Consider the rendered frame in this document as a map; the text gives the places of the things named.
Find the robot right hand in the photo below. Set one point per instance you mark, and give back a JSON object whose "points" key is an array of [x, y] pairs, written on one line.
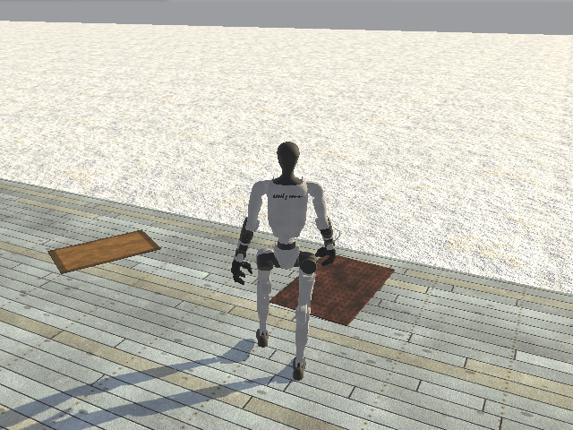
{"points": [[323, 252]]}

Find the right robot shin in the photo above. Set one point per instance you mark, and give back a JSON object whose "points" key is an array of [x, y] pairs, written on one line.
{"points": [[301, 337]]}

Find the robot torso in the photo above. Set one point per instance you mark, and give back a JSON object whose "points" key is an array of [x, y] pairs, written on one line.
{"points": [[287, 207]]}

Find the robot left hand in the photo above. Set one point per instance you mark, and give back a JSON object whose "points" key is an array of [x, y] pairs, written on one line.
{"points": [[236, 270]]}

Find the robot left upper arm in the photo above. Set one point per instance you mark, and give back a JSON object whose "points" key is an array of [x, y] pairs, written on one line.
{"points": [[258, 190]]}

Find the right robot forearm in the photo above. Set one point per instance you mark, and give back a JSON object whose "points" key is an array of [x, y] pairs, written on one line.
{"points": [[327, 236]]}

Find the robot right upper arm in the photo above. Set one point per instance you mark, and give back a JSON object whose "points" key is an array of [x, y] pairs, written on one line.
{"points": [[319, 203]]}

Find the left robot forearm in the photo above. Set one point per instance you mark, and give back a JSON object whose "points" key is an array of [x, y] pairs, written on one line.
{"points": [[243, 243]]}

